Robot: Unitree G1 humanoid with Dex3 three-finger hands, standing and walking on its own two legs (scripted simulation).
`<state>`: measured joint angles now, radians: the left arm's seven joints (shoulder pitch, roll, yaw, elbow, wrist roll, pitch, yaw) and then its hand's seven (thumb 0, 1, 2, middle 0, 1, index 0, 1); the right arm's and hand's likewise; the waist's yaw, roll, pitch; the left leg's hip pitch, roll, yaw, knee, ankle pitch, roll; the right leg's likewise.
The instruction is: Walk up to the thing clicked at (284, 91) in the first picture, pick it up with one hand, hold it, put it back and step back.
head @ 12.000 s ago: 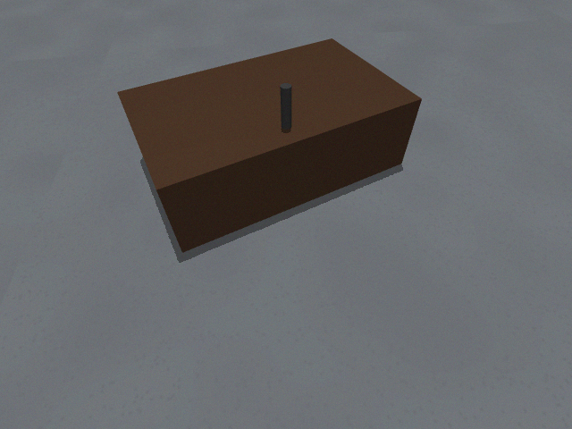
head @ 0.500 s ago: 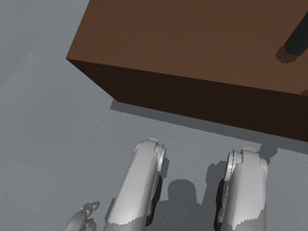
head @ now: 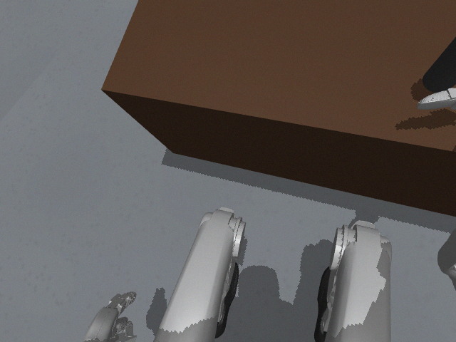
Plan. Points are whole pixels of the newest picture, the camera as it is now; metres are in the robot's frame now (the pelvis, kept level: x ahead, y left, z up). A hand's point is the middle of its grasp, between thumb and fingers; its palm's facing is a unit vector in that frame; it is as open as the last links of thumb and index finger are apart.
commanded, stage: rest palm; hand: right
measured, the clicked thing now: out of the picture +0.54 -0.26 +0.06
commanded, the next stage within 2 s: close in 0.04 s
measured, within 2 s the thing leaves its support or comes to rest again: leaves its support in 1.24 s
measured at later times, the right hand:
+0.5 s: hand (454, 47) +0.55 -0.25 +0.03, palm faces +0.15 +0.99 -0.01, open 15.5 cm
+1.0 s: hand (450, 33) +0.56 -0.24 +0.04, palm faces +0.16 +0.99 -0.01, open 7.1 cm
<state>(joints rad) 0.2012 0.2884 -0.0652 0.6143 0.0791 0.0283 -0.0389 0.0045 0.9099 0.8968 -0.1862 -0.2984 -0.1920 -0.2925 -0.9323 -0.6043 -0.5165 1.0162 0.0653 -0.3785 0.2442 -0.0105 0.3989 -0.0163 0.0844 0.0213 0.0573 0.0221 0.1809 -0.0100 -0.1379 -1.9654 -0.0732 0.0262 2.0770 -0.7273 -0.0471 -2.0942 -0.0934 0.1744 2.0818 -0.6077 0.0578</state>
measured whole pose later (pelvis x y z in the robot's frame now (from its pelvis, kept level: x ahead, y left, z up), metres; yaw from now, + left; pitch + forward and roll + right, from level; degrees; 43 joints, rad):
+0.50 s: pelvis +0.00 +0.00 +0.00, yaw +0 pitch +35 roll +6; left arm 0.19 0.27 -0.07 0.64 0.08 0.05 -0.04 0.00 0.90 0.91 -0.19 -0.30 -0.19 -0.30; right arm -0.98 -0.60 -0.48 1.02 0.06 -0.36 0.22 -0.01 0.39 -0.01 0.41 0.14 0.38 0.14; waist 0.18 -0.01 -0.13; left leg -1.96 -0.08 0.03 2.07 -0.73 -0.04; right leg -2.08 -0.10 0.18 2.07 -0.61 0.06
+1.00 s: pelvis +0.00 +0.00 +0.01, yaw +0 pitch +35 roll +6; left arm 0.21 0.26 -0.06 0.64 0.08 0.07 -0.04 0.00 0.91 0.90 -0.18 -0.30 -0.19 -0.29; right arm -1.02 -0.58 -0.44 1.03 0.04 -0.34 0.15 0.01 -0.09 -0.57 1.14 0.83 1.01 0.80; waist 0.19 -0.02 -0.13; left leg -1.94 -0.07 0.03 2.04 -0.73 -0.05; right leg -2.07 -0.09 0.17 2.05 -0.61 0.06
